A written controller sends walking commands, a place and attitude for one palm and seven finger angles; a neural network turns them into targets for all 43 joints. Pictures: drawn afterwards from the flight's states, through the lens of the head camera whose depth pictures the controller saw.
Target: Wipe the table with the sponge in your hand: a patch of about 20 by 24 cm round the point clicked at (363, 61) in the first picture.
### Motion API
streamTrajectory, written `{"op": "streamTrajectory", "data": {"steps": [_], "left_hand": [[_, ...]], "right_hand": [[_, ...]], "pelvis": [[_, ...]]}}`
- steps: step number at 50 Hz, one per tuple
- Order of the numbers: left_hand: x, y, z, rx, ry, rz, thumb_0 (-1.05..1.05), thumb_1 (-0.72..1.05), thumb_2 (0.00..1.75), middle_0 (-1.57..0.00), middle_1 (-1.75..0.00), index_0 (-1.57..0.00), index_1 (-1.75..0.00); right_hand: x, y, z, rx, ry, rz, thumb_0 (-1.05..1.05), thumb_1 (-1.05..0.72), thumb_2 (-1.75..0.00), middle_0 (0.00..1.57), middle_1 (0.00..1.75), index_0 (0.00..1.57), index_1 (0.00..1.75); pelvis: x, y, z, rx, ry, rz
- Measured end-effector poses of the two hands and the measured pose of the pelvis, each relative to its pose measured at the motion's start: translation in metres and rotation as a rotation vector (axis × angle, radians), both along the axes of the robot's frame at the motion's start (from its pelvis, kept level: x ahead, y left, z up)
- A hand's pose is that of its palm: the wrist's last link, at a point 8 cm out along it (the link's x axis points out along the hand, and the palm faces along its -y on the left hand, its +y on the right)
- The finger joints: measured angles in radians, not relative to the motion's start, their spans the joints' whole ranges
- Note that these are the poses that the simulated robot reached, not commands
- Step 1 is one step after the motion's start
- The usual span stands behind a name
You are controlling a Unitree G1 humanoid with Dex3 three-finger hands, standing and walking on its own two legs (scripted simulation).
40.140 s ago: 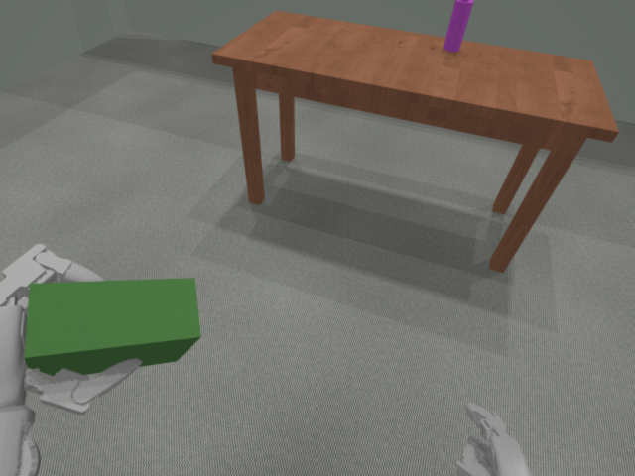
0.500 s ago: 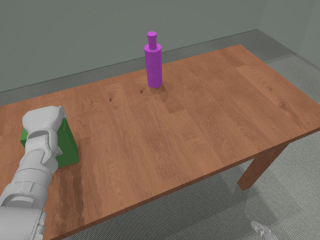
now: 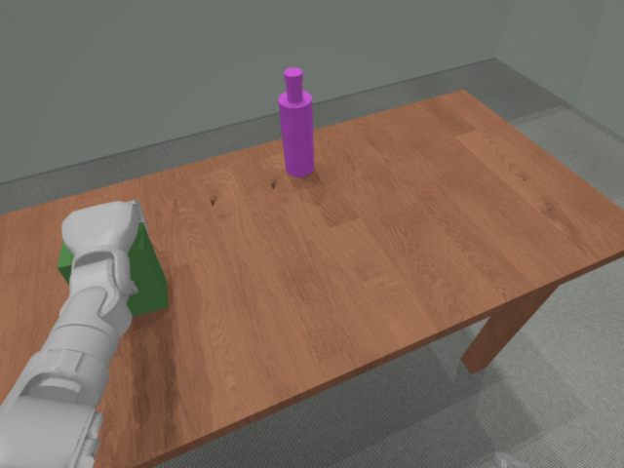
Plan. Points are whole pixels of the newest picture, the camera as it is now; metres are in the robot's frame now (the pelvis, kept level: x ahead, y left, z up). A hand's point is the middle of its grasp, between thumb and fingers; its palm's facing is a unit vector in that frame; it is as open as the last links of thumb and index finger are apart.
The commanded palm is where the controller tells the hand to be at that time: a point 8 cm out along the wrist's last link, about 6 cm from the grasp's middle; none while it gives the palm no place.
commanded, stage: slide across to the middle lane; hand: left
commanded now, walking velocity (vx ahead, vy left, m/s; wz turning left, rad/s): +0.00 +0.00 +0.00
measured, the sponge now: (124, 284) +0.36 +0.32 -0.01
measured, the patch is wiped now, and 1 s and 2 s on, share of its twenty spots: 0.30 0.55 0.75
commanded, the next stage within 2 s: wipe back along the middle lane in 0.28 s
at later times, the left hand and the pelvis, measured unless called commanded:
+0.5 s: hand (157, 239) +0.40 +0.26 +0.05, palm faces -0.05 -0.02 -1.00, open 10.3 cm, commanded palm +0.37 +0.24 +0.10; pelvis +0.02 +0.00 +0.00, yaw +0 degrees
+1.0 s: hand (160, 268) +0.36 +0.24 +0.05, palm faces -0.02 -0.05 -1.00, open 10.3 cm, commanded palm +0.32 +0.23 +0.08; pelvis +0.02 -0.01 +0.00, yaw +0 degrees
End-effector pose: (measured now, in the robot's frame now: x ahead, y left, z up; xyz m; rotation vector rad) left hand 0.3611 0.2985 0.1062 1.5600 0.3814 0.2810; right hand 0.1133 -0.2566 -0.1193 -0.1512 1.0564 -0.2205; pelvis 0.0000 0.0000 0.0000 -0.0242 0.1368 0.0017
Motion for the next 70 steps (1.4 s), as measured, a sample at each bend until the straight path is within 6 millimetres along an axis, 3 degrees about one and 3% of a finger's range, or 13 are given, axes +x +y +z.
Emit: {"op": "streamTrajectory", "data": {"steps": [12, 24, 36, 47, 70], "left_hand": [[0.017, -0.023, 0.000, -0.003, 0.012, 0.004, 0.00, -0.54, 1.06, -0.72, -1.35, -0.73, -1.35], [0.029, -0.044, 0.000, -0.020, -0.007, 0.008, 0.00, -0.53, 1.06, -0.71, -1.35, -0.72, -1.35], [0.004, -0.055, -0.004, -0.049, -0.042, 0.036, 0.00, -0.51, 1.06, -0.68, -1.39, -0.69, -1.39], [-0.015, -0.061, -0.005, -0.045, -0.042, 0.027, 0.00, -0.51, 1.06, -0.67, -1.40, -0.68, -1.40], [-0.056, -0.078, -0.006, -0.055, -0.075, 0.014, 0.00, -0.50, 1.06, -0.66, -1.41, -0.67, -1.41]], "right_hand": [[0.053, 0.020, 0.010, 0.036, -0.105, 0.073, 0.01, -0.91, -0.90, 0.20, 0.30, 0.20, 0.30], [0.062, 0.013, 0.008, 0.043, -0.077, 0.076, 0.00, -0.91, -0.90, 0.20, 0.30, 0.20, 0.30], [0.077, 0.005, 0.017, 0.044, -0.103, 0.087, 0.01, -0.91, -0.90, 0.20, 0.30, 0.20, 0.30], [0.101, 0.013, 0.032, 0.051, -0.195, 0.119, 0.01, -0.91, -0.90, 0.20, 0.30, 0.20, 0.30], [0.111, 0.031, 0.037, 0.103, -0.248, 0.161, 0.01, -0.91, -0.90, 0.20, 0.30, 0.20, 0.30]], "pelvis": [[0.008, 0.000, 0.001, 0.005, 0.001, 0.008], [0.021, -0.004, 0.002, 0.008, 0.007, 0.002], [0.025, -0.009, 0.003, 0.013, -0.025, -0.004], [0.021, -0.010, 0.003, 0.014, -0.044, -0.004], [0.014, -0.009, 0.002, 0.018, -0.082, -0.008]]}}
